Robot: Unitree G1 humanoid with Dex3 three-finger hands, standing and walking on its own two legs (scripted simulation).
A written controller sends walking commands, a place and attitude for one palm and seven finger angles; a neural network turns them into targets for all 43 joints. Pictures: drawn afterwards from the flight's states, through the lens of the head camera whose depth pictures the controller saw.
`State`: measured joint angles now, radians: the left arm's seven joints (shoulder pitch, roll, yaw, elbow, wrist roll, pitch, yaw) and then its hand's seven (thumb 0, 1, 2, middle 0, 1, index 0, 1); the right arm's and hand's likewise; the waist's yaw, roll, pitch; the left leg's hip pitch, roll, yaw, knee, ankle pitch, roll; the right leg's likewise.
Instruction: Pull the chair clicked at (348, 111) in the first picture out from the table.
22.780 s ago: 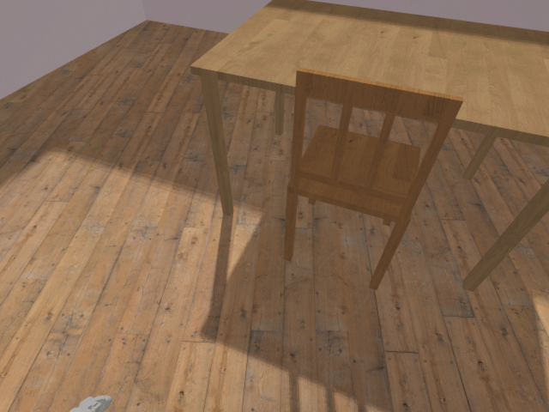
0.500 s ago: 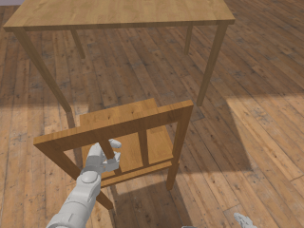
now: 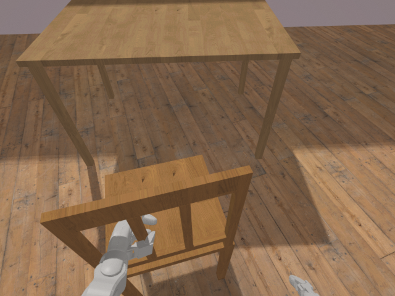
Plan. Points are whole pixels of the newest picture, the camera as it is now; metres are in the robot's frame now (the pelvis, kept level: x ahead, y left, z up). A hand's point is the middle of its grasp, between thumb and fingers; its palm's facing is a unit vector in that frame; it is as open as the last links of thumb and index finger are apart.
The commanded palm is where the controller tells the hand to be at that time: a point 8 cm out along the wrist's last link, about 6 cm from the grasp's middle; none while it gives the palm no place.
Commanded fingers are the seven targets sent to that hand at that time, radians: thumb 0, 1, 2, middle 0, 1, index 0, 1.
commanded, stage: stop walking, hand still on the chair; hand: left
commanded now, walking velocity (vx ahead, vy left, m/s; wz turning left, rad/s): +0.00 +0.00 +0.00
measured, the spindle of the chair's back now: (143, 238) +0.27 +0.15 -0.11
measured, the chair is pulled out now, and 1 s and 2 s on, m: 0.61 0.61 0.61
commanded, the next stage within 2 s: open the thumb and straighten the fingers in 0.16 s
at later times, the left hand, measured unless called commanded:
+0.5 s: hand (142, 238) +0.26 +0.15 -0.07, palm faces +0.00 -0.99 -0.15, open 7.9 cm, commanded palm +0.24 +0.20 -0.05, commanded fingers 0.00 -0.55 0.20 -0.43 -1.23 -0.43 -1.23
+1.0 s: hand (129, 239) +0.25 +0.18 -0.08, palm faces +0.02 -0.99 -0.15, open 17.0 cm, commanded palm +0.23 +0.22 -0.05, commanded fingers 0.00 -0.55 0.20 0.00 0.00 0.00 0.00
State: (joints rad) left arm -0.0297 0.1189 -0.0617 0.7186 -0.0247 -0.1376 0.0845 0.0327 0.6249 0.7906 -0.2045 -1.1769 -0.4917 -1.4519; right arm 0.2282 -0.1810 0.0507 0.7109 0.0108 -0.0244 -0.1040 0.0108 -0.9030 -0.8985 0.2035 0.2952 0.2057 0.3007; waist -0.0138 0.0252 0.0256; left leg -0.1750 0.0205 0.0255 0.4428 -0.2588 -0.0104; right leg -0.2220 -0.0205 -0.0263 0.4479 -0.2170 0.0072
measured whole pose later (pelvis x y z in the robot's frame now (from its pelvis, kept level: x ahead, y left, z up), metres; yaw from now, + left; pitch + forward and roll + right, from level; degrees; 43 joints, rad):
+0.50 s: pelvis +0.00 +0.00 -0.01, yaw +1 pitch +5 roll +0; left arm 0.02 0.18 -0.01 0.51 -0.06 -0.06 0.01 0.02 0.25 0.60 -0.37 -1.35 -0.49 -1.45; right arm 0.22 -0.25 0.00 0.61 0.04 -0.05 -0.04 0.01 -0.90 -0.90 0.20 0.29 0.20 0.30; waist -0.04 0.02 -0.03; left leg -0.38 0.02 0.00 0.61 -0.32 -0.01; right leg -0.41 -0.02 -0.05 0.60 -0.28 0.00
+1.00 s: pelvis +0.02 +0.01 -0.03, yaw +2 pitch +10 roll -1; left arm 0.17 0.21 0.03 0.26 -0.08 0.08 -0.05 -0.01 -0.54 0.21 -0.07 -0.20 -0.07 -0.21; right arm 0.26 -0.26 0.01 0.55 0.03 -0.15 -0.07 0.01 -0.90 -0.90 0.20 0.30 0.20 0.30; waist -0.04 0.05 -0.10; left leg -0.54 0.01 -0.01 0.80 -0.44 0.00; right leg -0.56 -0.04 -0.06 0.78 -0.39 0.02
